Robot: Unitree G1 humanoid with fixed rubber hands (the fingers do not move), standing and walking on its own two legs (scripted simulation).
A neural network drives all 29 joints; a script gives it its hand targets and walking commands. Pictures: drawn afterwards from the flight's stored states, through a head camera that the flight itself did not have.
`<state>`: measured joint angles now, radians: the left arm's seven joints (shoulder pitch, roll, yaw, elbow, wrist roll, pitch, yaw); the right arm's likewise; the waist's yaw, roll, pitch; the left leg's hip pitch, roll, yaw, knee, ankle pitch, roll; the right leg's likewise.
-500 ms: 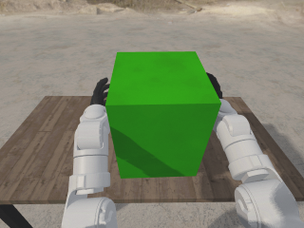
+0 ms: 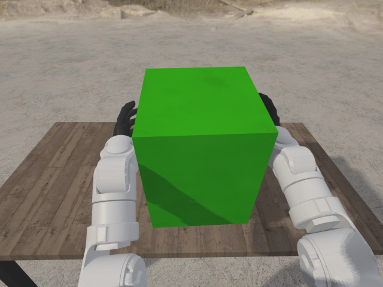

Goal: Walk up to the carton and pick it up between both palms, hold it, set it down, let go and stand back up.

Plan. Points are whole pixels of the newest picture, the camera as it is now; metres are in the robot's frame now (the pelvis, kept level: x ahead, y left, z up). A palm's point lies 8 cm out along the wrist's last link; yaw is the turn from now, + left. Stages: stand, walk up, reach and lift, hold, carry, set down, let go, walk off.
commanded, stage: hold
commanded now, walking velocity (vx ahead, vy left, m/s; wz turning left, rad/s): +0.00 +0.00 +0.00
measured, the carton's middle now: (198, 148) +0.36 +0.00 +0.19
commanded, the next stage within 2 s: none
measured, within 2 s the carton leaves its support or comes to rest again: neither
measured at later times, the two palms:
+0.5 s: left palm (124, 138) +0.36 +0.14 +0.21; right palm (269, 130) +0.37 -0.15 +0.22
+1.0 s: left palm (124, 140) +0.35 +0.14 +0.21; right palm (270, 133) +0.37 -0.15 +0.22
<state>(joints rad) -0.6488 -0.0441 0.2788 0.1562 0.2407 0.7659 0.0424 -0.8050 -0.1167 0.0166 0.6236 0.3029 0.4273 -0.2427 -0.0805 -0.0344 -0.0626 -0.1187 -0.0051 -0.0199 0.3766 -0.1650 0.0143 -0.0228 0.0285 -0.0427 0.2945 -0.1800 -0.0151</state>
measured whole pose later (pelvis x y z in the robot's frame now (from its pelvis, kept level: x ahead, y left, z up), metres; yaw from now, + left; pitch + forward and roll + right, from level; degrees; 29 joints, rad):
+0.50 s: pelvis +0.00 +0.00 +0.00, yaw +0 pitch -5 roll -1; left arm -0.66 -0.04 0.29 0.17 0.24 0.77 0.04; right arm -0.81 -0.12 0.01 0.63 0.30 0.44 -0.25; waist -0.08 -0.03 -0.07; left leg -0.12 -0.01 -0.02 0.37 -0.16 0.01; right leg -0.03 0.03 -0.03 0.30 -0.18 -0.02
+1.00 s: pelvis +0.00 +0.00 +0.00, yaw +0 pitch -6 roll -1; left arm -0.62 -0.05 0.27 0.13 0.24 0.79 0.04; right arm -0.77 -0.12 0.03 0.60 0.32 0.45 -0.25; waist -0.08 -0.02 -0.08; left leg -0.10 -0.01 -0.02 0.37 -0.17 0.01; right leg -0.01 0.03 -0.03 0.30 -0.19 -0.02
